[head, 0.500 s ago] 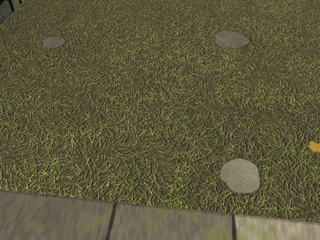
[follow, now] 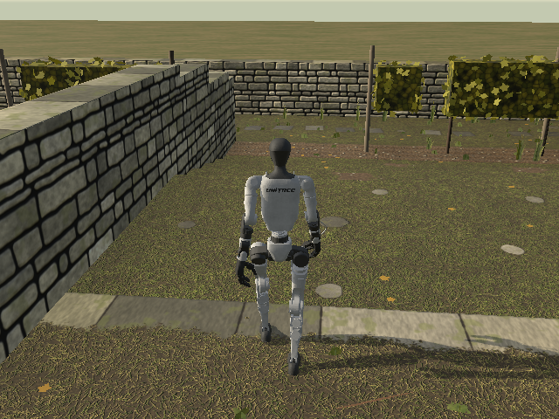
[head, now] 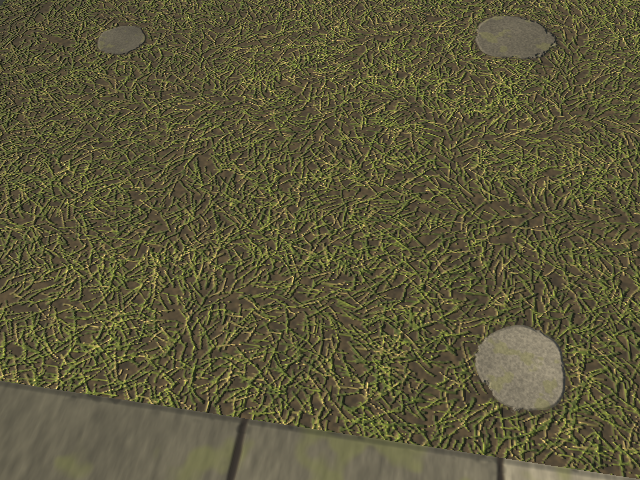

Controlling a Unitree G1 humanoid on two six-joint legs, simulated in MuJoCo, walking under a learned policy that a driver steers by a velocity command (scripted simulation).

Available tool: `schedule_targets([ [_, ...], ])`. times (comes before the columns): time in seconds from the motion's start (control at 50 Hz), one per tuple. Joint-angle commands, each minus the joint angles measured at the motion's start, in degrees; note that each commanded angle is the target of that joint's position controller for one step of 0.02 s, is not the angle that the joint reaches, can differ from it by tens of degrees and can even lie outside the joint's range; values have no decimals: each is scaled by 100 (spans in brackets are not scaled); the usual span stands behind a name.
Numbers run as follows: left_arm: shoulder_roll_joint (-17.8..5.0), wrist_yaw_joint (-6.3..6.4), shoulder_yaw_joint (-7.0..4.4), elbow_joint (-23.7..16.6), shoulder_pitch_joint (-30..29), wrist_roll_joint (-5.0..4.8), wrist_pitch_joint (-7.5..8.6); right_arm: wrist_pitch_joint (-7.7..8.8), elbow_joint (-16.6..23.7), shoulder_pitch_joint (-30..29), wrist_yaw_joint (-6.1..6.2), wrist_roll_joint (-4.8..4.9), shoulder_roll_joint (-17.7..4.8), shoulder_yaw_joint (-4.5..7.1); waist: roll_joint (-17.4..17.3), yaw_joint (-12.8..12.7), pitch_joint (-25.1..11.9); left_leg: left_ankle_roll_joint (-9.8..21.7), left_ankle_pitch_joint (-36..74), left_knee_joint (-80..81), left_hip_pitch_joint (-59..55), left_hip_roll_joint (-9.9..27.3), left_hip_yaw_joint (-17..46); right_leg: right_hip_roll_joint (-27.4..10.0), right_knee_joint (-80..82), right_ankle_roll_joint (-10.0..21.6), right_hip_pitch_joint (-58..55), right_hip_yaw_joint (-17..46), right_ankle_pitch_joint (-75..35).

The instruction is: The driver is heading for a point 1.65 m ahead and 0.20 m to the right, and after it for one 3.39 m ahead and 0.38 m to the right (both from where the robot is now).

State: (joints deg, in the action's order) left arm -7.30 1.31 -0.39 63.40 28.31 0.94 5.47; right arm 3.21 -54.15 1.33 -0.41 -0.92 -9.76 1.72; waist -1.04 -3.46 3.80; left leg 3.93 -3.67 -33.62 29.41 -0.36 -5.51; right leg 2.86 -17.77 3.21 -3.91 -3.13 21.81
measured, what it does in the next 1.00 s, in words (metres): walks ahead: left foot, then right foot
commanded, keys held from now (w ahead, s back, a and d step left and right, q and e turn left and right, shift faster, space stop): no key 1.00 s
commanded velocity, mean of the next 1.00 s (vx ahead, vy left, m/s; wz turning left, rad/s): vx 0.04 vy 0.00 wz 0.00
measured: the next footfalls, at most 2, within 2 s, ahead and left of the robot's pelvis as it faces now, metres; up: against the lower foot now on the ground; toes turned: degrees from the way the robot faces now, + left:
left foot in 0.04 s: +0.18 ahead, +0.08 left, +0.00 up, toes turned +3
right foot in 0.38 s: +0.12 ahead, -0.11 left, +0.00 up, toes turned -1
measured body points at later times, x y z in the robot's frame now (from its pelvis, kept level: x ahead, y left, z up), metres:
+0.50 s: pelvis +0.08 +0.01 +0.01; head +0.08 +0.00 +0.46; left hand +0.07 +0.22 -0.15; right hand +0.10 -0.22 -0.15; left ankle +0.14 +0.07 -0.73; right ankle +0.07 -0.11 -0.73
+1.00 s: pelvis +0.11 -0.01 +0.01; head +0.12 -0.01 +0.46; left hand +0.08 +0.20 -0.15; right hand +0.09 -0.22 -0.15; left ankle +0.14 +0.07 -0.73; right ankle +0.08 -0.11 -0.73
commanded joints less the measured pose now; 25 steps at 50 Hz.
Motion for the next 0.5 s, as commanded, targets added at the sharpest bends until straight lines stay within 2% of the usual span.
schedule_targets([
  [0.02,-888,29,-140,-112,-44,-90,35,140,-380,1744,125,-72,-616,170,573,928,-517,264,1130,972,-2249,-144,23,-984,-1847,223,804,283,-5398],
  [0.04,-735,41,-99,-220,80,-150,39,213,-521,2388,146,-191,-1015,254,76,1008,-1099,448,3408,582,-3482,925,915,-712,-3075,89,1624,157,-3214],
  [0.06,-142,85,-25,-72,1114,-361,-72,204,-471,2457,101,-191,-1243,269,-994,541,-2034,1518,6278,343,-4470,2617,2646,104,-5032,-59,2487,7,1578],
  [0.08,-468,114,-130,102,1193,-199,-219,124,-372,2204,53,126,-1097,249,-301,496,-2189,1732,5208,690,-3833,2491,2775,-50,-5290,-76,2357,652,1336],
  [0.1,-502,77,-150,-38,623,-24,-290,49,-228,1501,84,178,-849,196,-411,426,-1405,1739,3129,1235,-3006,2268,2567,-158,-5413,-126,2714,527,1117],
  [0.12,-506,40,-162,-165,51,112,-316,19,-146,1069,114,148,-485,75,-187,355,-713,1448,2038,1683,-2191,1921,2202,-340,-5044,-153,2757,555,761],
  [0.14,-510,6,-194,-218,-204,146,-362,16,-166,973,158,98,-331,9,-210,266,-439,1209,1831,1901,-1706,1656,1816,-456,-4598,-188,2551,592,546],
  [0.18,-257,-16,-140,-71,48,116,-498,13,-279,1016,214,14,-262,-46,-265,36,-441,881,1797,1953,-1094,1254,1156,-455,-3791,-249,1788,439,349],
  [0.2,-171,7,-114,-17,116,87,-548,28,-330,1125,213,-23,-320,-47,-258,9,-523,820,1719,1930,-1111,1173,1065,-403,-3409,-264,1648,364,392],
  [0.24,-179,71,-94,0,-41,62,-645,30,-372,1285,204,-43,-478,-38,-318,71,-596,806,845,2013,-1195,1188,1153,-366,-2769,-271,1602,310,451],
  [0.32,-313,69,-80,-17,-423,42,-724,-119,-382,1282,190,26,-623,-6,-488,154,-391,614,-1944,2444,-808,1155,1430,-356,-1901,-207,1326,190,-192],
  [0.36,-264,53,-50,72,-347,64,-688,-205,-389,1251,200,91,-607,-6,-288,86,-173,374,-2671,2485,-433,1088,1438,-361,-1215,-131,910,139,-633],
  [0.38,-289,57,-30,65,-360,91,-650,-232,-433,1365,203,93,-565,-10,-135,101,-11,178,-2894,2496,-326,1033,1444,-503,-762,-87,839,335,-781],
  [0.4,-371,72,-18,50,-329,120,-592,-249,-457,1461,198,91,-528,-4,14,167,142,6,-2740,2345,-370,911,1390,-775,-321,-41,923,656,-659],
  [0.42,-531,85,-34,30,-534,39,-547,-282,-459,1629,188,131,-419,-3,498,399,406,-102,-2164,2199,-746,554,1050,-885,-91,24,1747,973,-72],
  [0.44,-412,84,0,34,-644,-14,-491,-283,-511,1667,171,95,-329,-32,678,457,398,-100,-1475,1859,-1420,463,908,-927,170,-6,2234,1047,135],
  [0.48,-378,93,17,20,-798,-56,-397,-257,-630,1901,157,45,-251,-57,654,590,159,-72,-836,1564,-2133,458,844,-923,369,-93,2426,1024,-54],
  [0.5,-397,107,14,7,-805,-70,-375,-242,-666,1931,158,30,-320,-45,518,593,92,-51,-773,1554,-2181,486,869,-887,326,-106,2316,968,-249],
])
